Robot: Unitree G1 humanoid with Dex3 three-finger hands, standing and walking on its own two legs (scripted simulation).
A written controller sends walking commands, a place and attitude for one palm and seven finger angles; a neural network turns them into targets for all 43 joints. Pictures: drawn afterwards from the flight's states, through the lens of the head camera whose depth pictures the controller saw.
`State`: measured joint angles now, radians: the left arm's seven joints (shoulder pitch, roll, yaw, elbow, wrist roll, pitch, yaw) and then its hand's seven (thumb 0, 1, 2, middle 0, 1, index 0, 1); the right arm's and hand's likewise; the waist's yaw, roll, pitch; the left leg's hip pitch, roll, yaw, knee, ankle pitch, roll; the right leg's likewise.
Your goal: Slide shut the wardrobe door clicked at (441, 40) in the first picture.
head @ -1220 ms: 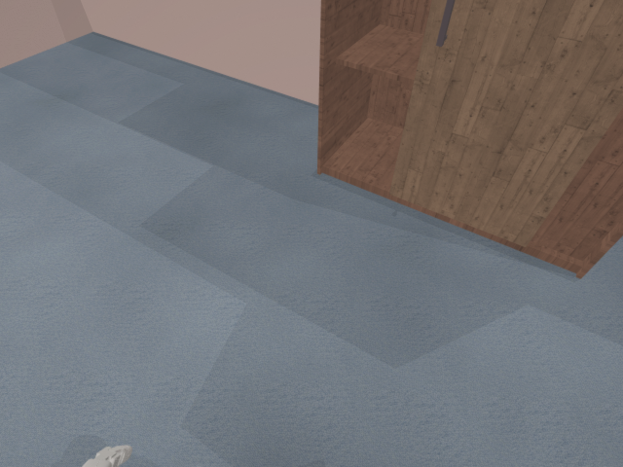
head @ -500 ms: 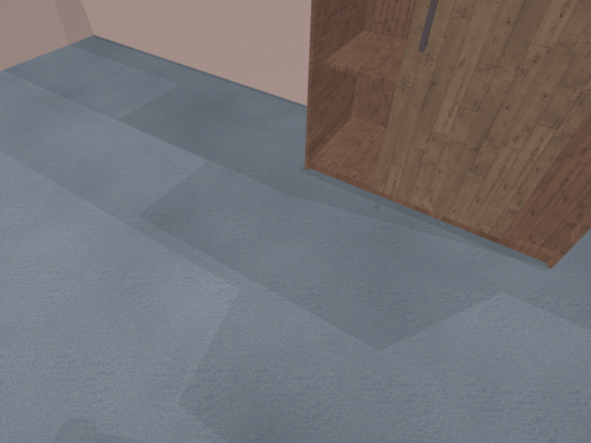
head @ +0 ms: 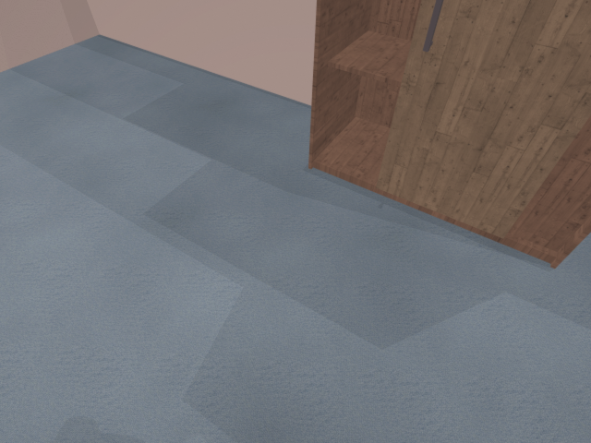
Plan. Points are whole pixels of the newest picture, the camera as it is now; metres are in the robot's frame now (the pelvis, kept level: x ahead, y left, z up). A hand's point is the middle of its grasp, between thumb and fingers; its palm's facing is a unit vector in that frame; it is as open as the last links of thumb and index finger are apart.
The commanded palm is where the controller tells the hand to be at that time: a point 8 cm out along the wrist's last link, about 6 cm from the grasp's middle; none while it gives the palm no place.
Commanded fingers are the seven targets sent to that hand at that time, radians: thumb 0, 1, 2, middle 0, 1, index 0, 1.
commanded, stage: look at it before walking up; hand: right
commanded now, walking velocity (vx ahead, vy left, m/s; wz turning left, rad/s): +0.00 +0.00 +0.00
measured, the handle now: (437, 12) +1.32 -0.37 +0.09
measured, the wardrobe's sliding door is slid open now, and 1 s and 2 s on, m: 0.37 0.37 0.37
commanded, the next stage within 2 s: walk to a spot facing it in 0.22 s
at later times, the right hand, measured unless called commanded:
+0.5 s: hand out of the picture +0.06 -0.23 -0.17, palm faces -0.04 +0.96 -0.28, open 7.4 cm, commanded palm none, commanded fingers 0.00 -0.90 -0.90 0.20 0.30 0.20 0.30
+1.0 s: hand out of the picture +0.08 -0.17 -0.19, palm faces -0.06 +0.99 -0.13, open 7.4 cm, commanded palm none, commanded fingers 0.00 -0.90 -0.90 0.20 0.30 0.20 0.30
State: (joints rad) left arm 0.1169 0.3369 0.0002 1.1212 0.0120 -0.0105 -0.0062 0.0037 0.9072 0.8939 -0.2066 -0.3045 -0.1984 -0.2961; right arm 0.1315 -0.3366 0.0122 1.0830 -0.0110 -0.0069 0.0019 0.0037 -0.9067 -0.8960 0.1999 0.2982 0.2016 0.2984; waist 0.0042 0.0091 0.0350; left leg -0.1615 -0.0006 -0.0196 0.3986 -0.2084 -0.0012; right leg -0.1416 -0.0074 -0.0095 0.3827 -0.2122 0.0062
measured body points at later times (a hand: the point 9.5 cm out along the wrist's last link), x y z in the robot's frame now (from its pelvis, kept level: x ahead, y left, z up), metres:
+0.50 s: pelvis +0.02 +0.00 -0.01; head +0.01 -0.01 +0.44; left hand +0.07 +0.28 -0.15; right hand +0.07 -0.28 -0.15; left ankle +0.01 +0.12 -0.74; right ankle +0.00 -0.12 -0.74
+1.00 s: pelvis +0.19 -0.01 -0.02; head +0.23 -0.02 +0.42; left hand +0.27 +0.23 -0.16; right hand +0.09 -0.22 -0.17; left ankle +0.01 +0.11 -0.74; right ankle +0.32 -0.11 -0.72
